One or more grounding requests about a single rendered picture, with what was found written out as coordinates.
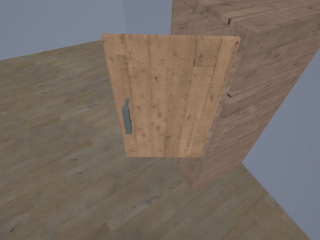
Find cupboard door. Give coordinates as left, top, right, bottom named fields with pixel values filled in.
left=101, top=33, right=241, bottom=158

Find handle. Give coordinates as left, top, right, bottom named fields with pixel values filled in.
left=121, top=98, right=132, bottom=134

